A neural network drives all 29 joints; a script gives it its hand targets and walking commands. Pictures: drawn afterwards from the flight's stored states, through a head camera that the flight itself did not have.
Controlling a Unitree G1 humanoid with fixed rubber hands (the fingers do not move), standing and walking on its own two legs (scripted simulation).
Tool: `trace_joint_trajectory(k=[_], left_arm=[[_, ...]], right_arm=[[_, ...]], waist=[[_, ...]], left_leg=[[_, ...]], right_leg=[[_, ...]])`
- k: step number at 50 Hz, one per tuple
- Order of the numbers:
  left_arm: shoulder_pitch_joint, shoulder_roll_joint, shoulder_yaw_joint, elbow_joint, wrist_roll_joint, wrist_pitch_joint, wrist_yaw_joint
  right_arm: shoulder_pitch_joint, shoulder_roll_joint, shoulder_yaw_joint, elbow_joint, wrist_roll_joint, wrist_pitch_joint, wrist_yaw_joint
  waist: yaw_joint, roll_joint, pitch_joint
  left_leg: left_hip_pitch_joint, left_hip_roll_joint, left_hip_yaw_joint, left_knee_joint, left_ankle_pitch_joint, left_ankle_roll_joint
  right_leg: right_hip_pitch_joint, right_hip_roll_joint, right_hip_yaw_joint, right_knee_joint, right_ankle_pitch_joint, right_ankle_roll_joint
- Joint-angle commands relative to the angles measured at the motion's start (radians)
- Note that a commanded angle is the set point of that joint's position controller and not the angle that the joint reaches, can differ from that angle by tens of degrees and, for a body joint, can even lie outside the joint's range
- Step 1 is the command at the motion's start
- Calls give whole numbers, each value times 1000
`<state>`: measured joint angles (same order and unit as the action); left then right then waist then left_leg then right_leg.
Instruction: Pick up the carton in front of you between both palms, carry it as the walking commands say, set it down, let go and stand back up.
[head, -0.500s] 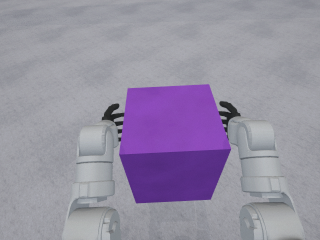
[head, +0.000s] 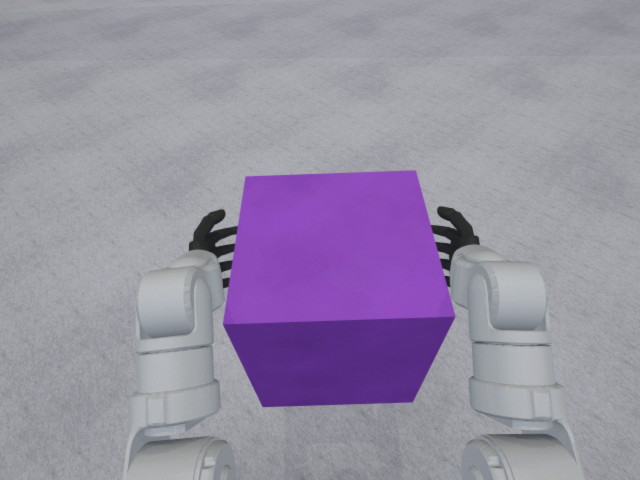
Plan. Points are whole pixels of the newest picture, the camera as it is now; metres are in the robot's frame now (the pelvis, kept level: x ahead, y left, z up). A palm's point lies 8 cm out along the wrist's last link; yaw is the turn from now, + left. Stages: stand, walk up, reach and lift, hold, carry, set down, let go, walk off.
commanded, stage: carry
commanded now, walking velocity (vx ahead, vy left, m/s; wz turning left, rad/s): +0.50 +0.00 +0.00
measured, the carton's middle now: (334, 296) +0.34 +0.01 +0.05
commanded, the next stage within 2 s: none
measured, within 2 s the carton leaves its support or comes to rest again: neither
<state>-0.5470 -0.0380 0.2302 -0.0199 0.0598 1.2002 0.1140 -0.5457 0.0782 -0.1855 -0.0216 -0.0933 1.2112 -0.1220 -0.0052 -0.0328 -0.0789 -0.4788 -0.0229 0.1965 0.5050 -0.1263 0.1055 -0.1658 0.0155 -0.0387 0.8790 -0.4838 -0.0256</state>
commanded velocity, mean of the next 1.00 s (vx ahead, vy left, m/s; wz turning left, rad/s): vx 0.50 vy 0.00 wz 0.00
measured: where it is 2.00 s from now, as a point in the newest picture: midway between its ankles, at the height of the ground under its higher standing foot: (327, 230)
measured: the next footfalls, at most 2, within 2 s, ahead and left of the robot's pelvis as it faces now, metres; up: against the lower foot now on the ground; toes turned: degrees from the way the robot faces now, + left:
right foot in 0.44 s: +0.46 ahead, -0.13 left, +0.00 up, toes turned -10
left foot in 0.94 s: +0.77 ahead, +0.10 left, +0.00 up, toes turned +12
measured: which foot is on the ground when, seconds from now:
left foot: down 0.00-0.46, up 0.48-0.92, down 0.94-1.00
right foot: up 0.00-0.42, down 0.44-0.98, up 1.00-1.00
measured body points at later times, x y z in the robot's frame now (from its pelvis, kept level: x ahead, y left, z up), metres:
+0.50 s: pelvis +0.32 -0.04 +0.00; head +0.29 -0.05 +0.45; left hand +0.60 +0.12 +0.09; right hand +0.60 -0.19 +0.08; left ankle +0.12 +0.07 -0.67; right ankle +0.42 -0.12 -0.72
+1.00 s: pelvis +0.63 +0.00 +0.00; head +0.61 +0.01 +0.45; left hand +0.91 +0.16 +0.09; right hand +0.91 -0.14 +0.09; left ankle +0.73 +0.09 -0.72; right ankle +0.44 -0.12 -0.68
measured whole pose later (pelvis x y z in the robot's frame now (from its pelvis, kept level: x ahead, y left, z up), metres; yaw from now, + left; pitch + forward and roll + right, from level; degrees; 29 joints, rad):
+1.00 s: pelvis +0.63 +0.00 +0.00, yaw +0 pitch +3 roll +1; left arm -0.16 -0.13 0.12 -0.34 0.11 1.22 0.09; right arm -0.16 0.13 -0.09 -0.32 -0.12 1.23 -0.08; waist -0.01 -0.04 -0.13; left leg -0.47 0.05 0.24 0.56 -0.12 0.08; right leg -0.09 -0.11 -0.11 0.77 -0.47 0.03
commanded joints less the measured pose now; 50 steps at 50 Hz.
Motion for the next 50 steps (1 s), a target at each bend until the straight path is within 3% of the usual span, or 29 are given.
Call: trace_joint_trajectory(k=[1, 2, 3, 4, 6, 11, 18, 20, 21, 22, 23, 24, 25, 27, 28, 29, 31, 34, 38, 44, 46, 47, 48, 49, 50], left_arm=[[-545, -1076, -714, -83, -394, 35, -266], [-520, -1096, -719, -113, -389, 29, -266], [-487, -1112, -725, -141, -377, 21, -264], [-444, -1120, -732, -162, -363, 15, -261], [-335, -1124, -757, -197, -335, 0, -254], [-122, -1092, -822, -288, -294, -20, -245], [-55, -993, -834, -318, -336, 20, -270], [-38, -973, -826, -300, -337, 28, -275], [-18, -970, -820, -284, -333, 29, -277], [-4, -968, -812, -267, -328, 29, -280], [3, -950, -799, -248, -312, 25, -283], [17, -975, -794, -212, -317, 15, -286], [4, -1003, -800, -231, -329, 7, -290], [-41, -1067, -823, -268, -347, -13, -297], [-55, -1087, -835, -278, -354, -21, -300], [-56, -1094, -841, -282, -359, -29, -301], [-24, -1082, -846, -284, -364, -37, -305], [8, -1051, -850, -294, -365, -43, -310], [5, -995, -847, -346, -366, -34, -305], [26, -914, -816, -356, -338, 18, -282], [6, -902, -815, -357, -337, 32, -278], [-6, -897, -817, -361, -337, 39, -276], [-19, -889, -819, -367, -338, 46, -275], [-58, -901, -835, -398, -353, 56, -274], [-71, -917, -839, -386, -351, 54, -278]], right_arm=[[-492, 1007, 662, -94, 380, 2, 247], [-496, 1041, 681, -138, 392, 2, 255], [-502, 1067, 701, -187, 402, -1, 262], [-486, 1081, 717, -223, 408, -4, 267], [-398, 1072, 738, -272, 405, -10, 277], [-161, 1019, 770, -324, 394, -18, 303], [-44, 906, 759, -330, 371, 8, 301], [-43, 892, 759, -321, 364, 12, 298], [-43, 886, 762, -318, 363, 15, 297], [-40, 873, 764, -312, 360, 16, 297], [-56, 881, 772, -317, 366, 22, 296], [-73, 887, 782, -328, 372, 23, 299], [-101, 920, 799, -321, 379, 14, 302], [-119, 974, 807, -326, 390, -11, 307], [-111, 990, 812, -325, 386, -23, 306], [-100, 1007, 816, -319, 382, -31, 304], [-53, 1014, 819, -310, 369, -45, 296], [-9, 998, 818, -314, 351, -54, 286], [-21, 954, 821, -369, 360, -44, 277], [-21, 863, 795, -401, 372, 13, 274], [-23, 851, 780, -391, 373, 27, 277], [-10, 846, 768, -375, 370, 32, 278], [-5, 834, 756, -364, 363, 34, 280], [-14, 842, 747, -334, 354, 27, 285], [-9, 880, 754, -334, 372, 23, 287]], waist=[[-38, 205, -455], [-20, 97, -406], [-9, 65, -363], [-3, 72, -357], [-3, 120, -351], [-10, 170, -286], [-20, 191, -132], [-9, 198, -143], [8, 168, -187], [20, 124, -254], [29, -87, -345], [35, -293, -352], [29, -212, -320], [19, -38, -284], [12, -12, -269], [11, -32, -262], [14, -74, -246], [15, -79, -202], [21, -84, -143], [24, -115, -81], [11, -106, -126], [-5, -54, -193], [-22, 70, -267], [-24, 345, -356], [-18, 337, -319]], left_leg=[[831, 399, -649, -166, 162, 178], [735, 375, -558, -195, 181, 128], [645, 362, -485, -230, 203, 92], [583, 341, -425, -261, 169, 66], [549, 309, -327, -292, 185, 53], [576, 260, -195, -302, 286, 40], [579, 245, -114, -270, 410, 4], [555, 242, -80, -162, 531, -19], [498, 208, -24, -23, 550, -42], [356, 181, -3, 140, 413, -75], [79, 111, -20, 445, 107, -121], [-154, -7, -76, 663, -321, -132], [-215, 53, -178, 785, -347, -99], [-184, 140, -208, 751, -251, -77], [-141, 165, -212, 669, -197, -83], [-113, 162, -190, 612, -158, -89], [-106, 156, -153, 510, -113, -106], [-148, 157, -109, 330, -38, -132], [-150, 135, -56, 146, 58, -132], [-77, 105, -8, -2, 81, -91], [111, 52, 56, -61, 37, -75], [317, 25, 79, -67, -16, -70], [540, 178, -151, -123, -134, -41], [765, 434, -611, -224, -214, 100], [752, 450, -692, -283, -10, 124]], right_leg=[[-582, -30, 68, 457, 11, -3], [-558, -69, 67, 379, 81, -2], [-521, -97, 54, 298, 123, 9], [-465, -111, 48, 225, 154, 22], [-421, -99, 5, 104, 177, 43], [-457, -92, -78, -138, 303, 64], [-399, -62, -158, -368, 438, 29], [-256, -31, -194, -423, 431, 9], [-91, 9, -237, -471, 412, 1], [131, -43, -179, -452, 358, -7], [368, -323, 254, -501, 203, -111], [456, -447, 567, -638, 245, -213], [409, -446, 505, -634, 334, -217], [246, -389, 312, -635, 390, -152], [167, -365, 237, -665, 335, -115], [126, -340, 178, -690, 276, -97], [98, -317, 108, -739, 214, -98], [126, -302, 50, -779, 238, -112], [166, -271, -26, -765, 380, -101], [242, -268, -83, -670, 598, -69], [218, -243, -140, -500, 762, -39], [132, -202, -189, -318, 792, -14], [-63, -160, -184, -88, 586, 28], [-366, -33, -155, 223, 271, 73], [-505, -16, -39, 362, 14, 52]])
